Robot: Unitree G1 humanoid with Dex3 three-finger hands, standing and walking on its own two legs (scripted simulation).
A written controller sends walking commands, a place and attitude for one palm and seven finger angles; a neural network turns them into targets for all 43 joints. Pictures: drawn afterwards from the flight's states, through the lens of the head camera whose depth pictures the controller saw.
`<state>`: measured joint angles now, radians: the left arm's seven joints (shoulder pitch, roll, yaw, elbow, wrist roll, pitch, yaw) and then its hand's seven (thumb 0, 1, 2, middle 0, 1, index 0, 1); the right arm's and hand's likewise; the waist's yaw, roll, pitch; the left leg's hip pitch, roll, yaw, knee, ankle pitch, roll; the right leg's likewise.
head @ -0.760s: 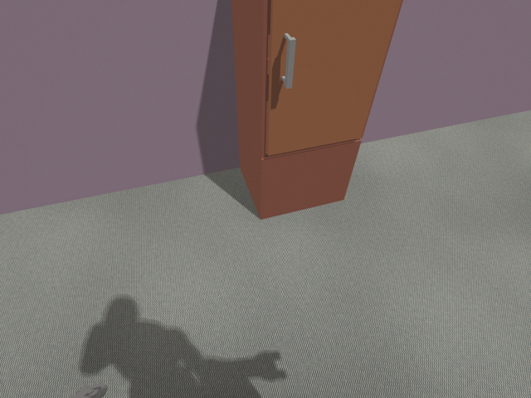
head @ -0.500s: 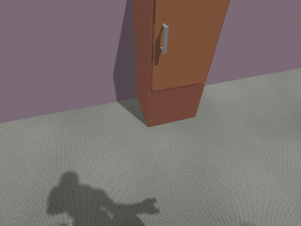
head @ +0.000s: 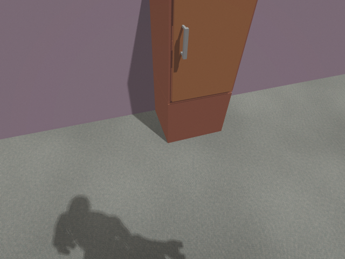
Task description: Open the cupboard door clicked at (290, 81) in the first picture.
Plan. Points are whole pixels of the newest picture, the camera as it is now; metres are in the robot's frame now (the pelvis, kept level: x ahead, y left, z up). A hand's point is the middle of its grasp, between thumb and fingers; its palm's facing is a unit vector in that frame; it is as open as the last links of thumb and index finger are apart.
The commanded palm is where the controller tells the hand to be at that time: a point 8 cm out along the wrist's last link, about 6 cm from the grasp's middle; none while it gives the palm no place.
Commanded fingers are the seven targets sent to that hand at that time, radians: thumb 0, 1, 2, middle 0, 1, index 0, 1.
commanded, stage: stand and wait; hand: left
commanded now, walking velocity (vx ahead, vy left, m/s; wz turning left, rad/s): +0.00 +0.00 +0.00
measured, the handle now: (184, 42) +1.05 +0.01 +0.03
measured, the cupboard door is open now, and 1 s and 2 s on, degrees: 0 0 0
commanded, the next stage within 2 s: look at it before walking up in 0.28 s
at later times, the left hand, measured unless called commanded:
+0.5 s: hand out of the picture +0.06 +0.24 -0.16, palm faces -0.02 -0.95 -0.31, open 7.4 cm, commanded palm none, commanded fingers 0.00 0.90 0.90 -0.20 -0.30 -0.20 -0.30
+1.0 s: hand out of the picture +0.08 +0.24 -0.16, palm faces -0.01 -0.95 -0.32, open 7.4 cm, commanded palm none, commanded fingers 0.00 0.90 0.90 -0.20 -0.30 -0.20 -0.30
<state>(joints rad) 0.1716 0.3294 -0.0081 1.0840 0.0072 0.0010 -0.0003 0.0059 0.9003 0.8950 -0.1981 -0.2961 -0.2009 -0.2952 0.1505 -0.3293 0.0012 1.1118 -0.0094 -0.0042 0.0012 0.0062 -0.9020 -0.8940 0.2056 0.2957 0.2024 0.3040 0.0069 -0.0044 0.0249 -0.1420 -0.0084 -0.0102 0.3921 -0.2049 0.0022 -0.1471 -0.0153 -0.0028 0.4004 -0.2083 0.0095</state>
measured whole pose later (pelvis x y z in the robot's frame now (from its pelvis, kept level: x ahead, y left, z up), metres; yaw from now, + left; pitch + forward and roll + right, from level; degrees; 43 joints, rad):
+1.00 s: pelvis +0.01 +0.00 +0.00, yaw +0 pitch -2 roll +0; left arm 0.15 0.33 -0.01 1.09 0.01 -0.01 0.00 0.00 0.90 0.89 -0.20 -0.30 -0.20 -0.30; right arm 0.11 -0.33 0.00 1.11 -0.01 -0.01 0.00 0.00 -0.90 -0.89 0.21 0.30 0.20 0.30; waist 0.01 -0.01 0.02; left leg -0.12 -0.01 -0.01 0.36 -0.20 0.00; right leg -0.13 -0.01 0.00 0.37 -0.21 0.01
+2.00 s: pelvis -0.01 +0.04 +0.00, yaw -30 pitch +0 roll -2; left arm 0.27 0.27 0.10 0.93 0.03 0.07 -0.02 0.01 0.90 0.90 -0.20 -0.30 -0.20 -0.29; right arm 0.21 -0.21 -0.03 0.90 -0.02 0.00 -0.03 0.00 -0.90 -0.89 0.20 0.30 0.20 0.30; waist 0.03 -0.04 -0.02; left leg -0.19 0.01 0.03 0.50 -0.31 0.03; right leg -0.48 0.12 0.11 0.82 -0.38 0.03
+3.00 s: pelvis +0.22 -0.22 -0.02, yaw -56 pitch +0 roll -3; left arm 0.38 0.20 0.06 1.08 0.02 -0.05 0.00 0.00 0.91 0.90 -0.19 -0.30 -0.20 -0.29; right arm 0.15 -0.15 -0.05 0.96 -0.03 -0.05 0.02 0.00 -0.91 -0.89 0.20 0.29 0.20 0.30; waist 0.05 -0.03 0.00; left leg -0.41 0.10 0.13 0.62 -0.21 0.00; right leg -0.08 0.02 -0.05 0.51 -0.42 -0.01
